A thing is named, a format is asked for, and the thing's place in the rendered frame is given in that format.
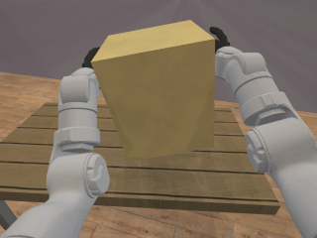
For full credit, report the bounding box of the left robot hand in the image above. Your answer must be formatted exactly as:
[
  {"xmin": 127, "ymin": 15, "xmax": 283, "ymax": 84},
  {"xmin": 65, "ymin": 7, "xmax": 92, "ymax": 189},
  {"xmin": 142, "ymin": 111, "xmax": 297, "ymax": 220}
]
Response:
[{"xmin": 82, "ymin": 47, "xmax": 101, "ymax": 88}]

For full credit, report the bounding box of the robot left upper arm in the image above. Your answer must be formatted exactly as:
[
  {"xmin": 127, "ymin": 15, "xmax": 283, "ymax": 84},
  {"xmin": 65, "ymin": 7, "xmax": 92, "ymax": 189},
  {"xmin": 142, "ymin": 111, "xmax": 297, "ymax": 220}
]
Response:
[{"xmin": 0, "ymin": 152, "xmax": 110, "ymax": 238}]

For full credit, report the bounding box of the robot right upper arm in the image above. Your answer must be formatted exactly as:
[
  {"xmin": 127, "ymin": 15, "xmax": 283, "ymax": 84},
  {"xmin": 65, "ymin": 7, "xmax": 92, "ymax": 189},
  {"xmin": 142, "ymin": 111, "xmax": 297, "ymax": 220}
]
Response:
[{"xmin": 246, "ymin": 117, "xmax": 317, "ymax": 238}]

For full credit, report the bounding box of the robot right forearm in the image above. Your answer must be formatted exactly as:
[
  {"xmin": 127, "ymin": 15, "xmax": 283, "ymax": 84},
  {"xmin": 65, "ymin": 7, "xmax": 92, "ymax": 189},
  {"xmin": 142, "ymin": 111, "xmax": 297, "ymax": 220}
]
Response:
[{"xmin": 215, "ymin": 46, "xmax": 317, "ymax": 153}]

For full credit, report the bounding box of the robot left forearm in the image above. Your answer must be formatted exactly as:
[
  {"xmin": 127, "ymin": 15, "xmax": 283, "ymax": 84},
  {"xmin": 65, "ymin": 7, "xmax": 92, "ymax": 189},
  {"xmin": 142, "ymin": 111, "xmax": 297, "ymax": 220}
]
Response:
[{"xmin": 46, "ymin": 67, "xmax": 101, "ymax": 193}]

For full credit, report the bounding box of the carton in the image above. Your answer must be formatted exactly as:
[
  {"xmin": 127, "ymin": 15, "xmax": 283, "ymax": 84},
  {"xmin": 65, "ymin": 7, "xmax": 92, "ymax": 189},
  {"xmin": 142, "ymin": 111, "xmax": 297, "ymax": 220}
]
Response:
[{"xmin": 91, "ymin": 20, "xmax": 215, "ymax": 162}]

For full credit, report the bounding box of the right robot hand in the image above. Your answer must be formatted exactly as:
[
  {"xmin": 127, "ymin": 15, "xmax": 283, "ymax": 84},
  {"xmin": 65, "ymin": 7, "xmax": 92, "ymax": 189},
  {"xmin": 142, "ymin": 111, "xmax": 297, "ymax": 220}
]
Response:
[{"xmin": 209, "ymin": 27, "xmax": 230, "ymax": 55}]

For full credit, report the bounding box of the table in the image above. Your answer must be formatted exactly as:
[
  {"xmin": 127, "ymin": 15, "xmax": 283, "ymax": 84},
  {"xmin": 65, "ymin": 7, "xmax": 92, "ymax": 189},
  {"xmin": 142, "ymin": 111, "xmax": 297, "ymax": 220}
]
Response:
[{"xmin": 0, "ymin": 102, "xmax": 280, "ymax": 231}]

